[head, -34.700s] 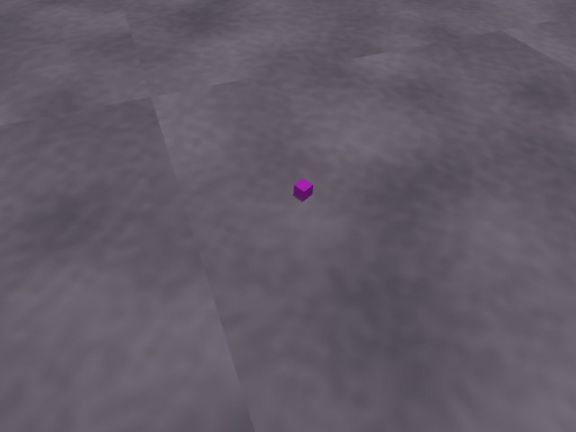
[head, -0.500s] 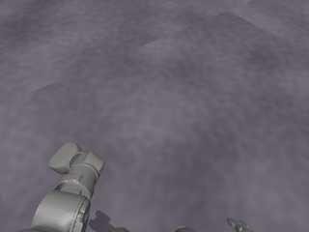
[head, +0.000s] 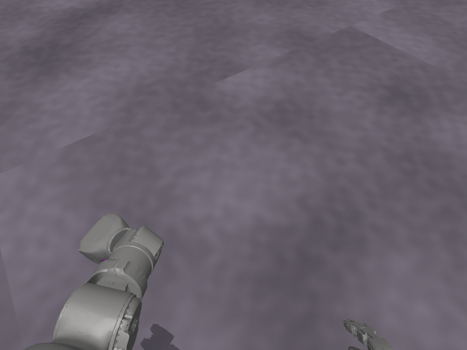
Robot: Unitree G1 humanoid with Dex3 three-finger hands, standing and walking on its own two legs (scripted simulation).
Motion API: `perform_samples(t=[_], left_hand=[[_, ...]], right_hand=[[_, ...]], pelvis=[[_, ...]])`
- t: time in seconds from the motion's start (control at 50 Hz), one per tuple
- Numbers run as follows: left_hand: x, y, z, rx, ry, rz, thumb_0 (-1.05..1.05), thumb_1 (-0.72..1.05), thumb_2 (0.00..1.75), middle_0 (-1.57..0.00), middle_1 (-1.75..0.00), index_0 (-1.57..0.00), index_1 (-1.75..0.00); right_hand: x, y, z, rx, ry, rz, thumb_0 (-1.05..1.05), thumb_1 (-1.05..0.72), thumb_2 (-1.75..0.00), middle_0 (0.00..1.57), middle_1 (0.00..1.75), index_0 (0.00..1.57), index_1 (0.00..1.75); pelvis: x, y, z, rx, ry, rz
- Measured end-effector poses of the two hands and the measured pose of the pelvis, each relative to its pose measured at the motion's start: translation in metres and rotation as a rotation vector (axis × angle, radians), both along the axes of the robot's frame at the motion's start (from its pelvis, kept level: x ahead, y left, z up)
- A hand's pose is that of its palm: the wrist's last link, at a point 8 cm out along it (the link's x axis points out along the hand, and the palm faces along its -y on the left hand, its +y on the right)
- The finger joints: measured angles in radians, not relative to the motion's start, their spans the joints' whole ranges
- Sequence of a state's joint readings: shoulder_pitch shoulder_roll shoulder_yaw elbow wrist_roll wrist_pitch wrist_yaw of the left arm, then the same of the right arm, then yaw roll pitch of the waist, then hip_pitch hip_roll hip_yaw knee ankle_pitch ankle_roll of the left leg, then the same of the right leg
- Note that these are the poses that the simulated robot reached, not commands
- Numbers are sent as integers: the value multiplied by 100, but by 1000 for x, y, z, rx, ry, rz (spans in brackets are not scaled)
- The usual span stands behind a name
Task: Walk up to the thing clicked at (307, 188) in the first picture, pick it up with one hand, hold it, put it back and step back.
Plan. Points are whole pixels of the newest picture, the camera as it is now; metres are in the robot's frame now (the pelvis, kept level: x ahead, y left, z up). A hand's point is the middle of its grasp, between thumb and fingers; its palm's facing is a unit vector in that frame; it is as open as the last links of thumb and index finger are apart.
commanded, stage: hold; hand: left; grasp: from above
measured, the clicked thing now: (125, 255) +0.32 +0.22 -0.10
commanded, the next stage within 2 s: crouch in 1.14 s
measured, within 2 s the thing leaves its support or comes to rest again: neither
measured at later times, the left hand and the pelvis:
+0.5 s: hand (125, 249) +0.31 +0.21 -0.04, palm faces -0.19 -0.41 -0.89, open 9.6 cm; pelvis +0.00 +0.00 +0.01, yaw +0 degrees
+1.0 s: hand (123, 255) +0.30 +0.21 -0.04, palm faces -0.19 -0.42 -0.89, open 9.5 cm; pelvis +0.00 +0.00 +0.01, yaw +0 degrees
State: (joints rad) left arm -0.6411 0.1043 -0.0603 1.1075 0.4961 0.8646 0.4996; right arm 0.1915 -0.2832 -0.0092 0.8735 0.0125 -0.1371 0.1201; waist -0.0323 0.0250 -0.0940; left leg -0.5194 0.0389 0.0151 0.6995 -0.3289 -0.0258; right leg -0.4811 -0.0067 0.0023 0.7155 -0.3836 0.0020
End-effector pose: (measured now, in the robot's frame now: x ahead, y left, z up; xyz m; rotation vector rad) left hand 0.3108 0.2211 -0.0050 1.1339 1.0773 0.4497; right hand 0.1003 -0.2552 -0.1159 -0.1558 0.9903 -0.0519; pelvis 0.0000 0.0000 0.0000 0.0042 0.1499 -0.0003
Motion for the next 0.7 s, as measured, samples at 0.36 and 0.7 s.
perform_samples(t=[0.36,0.7], left_hand=[[-2,-7,22,15,1,33,-3,5,50,-71,-50,-73,-53],[-3,-8,35,22,-39,39,-3,4,50,-73,-48,-74,-52]], right_hand=[[23,1,9,25,-69,12,1,-90,-90,19,30,20,29],[35,4,16,34,-99,30,1,-90,-90,19,30,20,29]], pelvis=[[2,-4,6,1,-27,-4],[2,-5,9,2,-45,-2]])
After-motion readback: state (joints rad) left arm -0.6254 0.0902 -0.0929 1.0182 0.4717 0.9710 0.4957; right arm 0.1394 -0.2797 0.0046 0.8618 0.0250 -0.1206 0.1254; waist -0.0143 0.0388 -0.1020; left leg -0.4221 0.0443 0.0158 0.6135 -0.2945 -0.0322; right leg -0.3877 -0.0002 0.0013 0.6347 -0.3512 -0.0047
